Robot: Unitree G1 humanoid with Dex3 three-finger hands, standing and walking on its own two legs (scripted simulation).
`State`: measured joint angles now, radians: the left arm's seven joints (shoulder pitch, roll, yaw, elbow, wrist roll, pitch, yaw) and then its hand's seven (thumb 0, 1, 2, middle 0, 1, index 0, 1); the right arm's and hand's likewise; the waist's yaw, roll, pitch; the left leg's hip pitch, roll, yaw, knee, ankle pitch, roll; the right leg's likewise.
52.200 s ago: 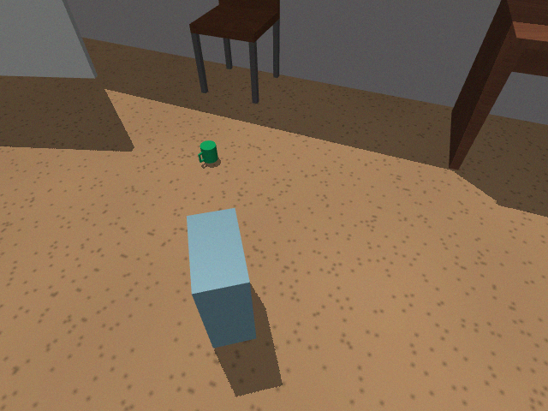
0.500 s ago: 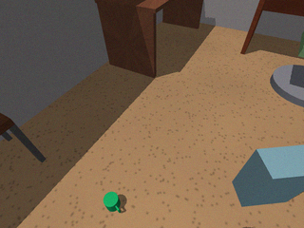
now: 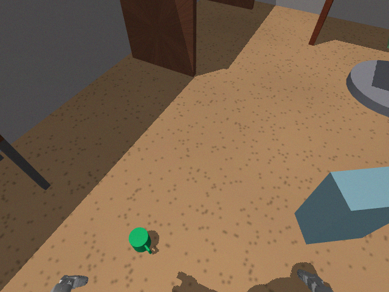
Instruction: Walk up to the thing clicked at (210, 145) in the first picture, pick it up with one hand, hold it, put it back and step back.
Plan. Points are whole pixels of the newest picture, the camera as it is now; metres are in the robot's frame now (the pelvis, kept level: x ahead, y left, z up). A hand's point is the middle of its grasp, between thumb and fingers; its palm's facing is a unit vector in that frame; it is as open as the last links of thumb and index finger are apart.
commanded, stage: rise first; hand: left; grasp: from above
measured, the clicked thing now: (142, 242) +0.45 +0.24 -0.70
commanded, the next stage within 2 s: none
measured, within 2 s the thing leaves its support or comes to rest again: neither
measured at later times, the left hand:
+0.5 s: hand out of the picture +0.16 +0.27 -0.26, palm faces -0.32 -0.75 -0.58, open 13.9 cm
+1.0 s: hand (109, 264) +0.30 +0.30 -0.44, palm faces -0.48 -0.25 -0.84, open 13.5 cm
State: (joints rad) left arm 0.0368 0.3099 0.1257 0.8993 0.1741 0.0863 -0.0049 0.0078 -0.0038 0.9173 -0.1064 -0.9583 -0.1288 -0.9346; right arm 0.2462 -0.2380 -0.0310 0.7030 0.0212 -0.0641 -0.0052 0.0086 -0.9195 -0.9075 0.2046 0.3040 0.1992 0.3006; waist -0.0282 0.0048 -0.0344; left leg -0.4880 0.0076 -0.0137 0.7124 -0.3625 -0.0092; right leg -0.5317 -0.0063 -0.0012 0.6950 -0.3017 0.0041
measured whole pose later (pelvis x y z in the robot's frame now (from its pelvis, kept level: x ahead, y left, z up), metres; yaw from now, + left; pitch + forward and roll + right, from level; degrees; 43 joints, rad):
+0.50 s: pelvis -0.02 +0.01 -0.11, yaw +1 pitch +23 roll -1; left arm 0.08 0.37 0.10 0.61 0.44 0.09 0.03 0.00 -0.50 0.92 -0.08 -1.12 -0.11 -1.10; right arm 0.18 -0.26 -0.03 0.55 0.00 -0.20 0.00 0.01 -0.93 -0.91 0.21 0.30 0.20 0.30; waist -0.03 0.00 -0.16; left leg -1.15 -0.01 -0.04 1.37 -0.62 0.00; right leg -1.19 -0.02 -0.02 1.33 -0.54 0.01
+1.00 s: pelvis -0.08 +0.00 -0.31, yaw +0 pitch +35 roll -3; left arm -0.60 0.60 0.13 1.03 0.94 -0.22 0.14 0.00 -0.43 0.94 -0.11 -1.08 -0.13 -1.06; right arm 0.14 -0.29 -0.06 0.71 -0.03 -0.12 0.07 0.01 -0.89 -0.90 0.20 0.30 0.20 0.30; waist -0.07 0.02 -0.13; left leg -1.95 -0.03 -0.07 2.05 -0.71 -0.02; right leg -1.98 -0.03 -0.03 1.98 -0.61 0.00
